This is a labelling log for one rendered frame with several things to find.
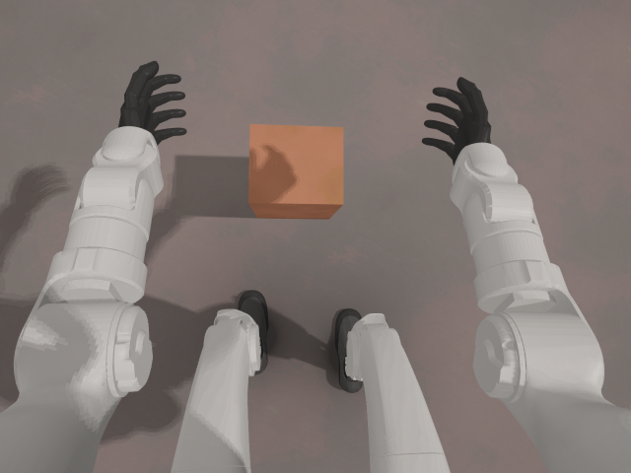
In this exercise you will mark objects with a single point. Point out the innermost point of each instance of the carton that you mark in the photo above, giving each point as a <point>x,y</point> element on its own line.
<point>295,172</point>

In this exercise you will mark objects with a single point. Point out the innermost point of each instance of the robot left forearm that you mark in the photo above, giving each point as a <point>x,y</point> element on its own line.
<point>103,256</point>

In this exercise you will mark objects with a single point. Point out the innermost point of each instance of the robot right upper arm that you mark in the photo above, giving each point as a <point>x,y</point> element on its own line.
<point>547,369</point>

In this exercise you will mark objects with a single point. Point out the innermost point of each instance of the right robot foot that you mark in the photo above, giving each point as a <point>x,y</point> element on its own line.
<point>345,321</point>

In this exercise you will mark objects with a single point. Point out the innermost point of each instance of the robot left shin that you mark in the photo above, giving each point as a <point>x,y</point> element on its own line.
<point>230,314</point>

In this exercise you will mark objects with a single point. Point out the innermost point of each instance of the robot right hand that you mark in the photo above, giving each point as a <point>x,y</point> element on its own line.
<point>471,119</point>

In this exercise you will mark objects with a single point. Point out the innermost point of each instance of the robot left hand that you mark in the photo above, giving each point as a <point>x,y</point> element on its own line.
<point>139,104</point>

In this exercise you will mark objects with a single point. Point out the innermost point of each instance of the robot right forearm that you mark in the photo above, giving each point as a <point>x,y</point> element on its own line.
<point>511,263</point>

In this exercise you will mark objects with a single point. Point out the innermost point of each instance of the robot left upper arm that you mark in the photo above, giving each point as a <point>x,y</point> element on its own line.
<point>76,362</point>

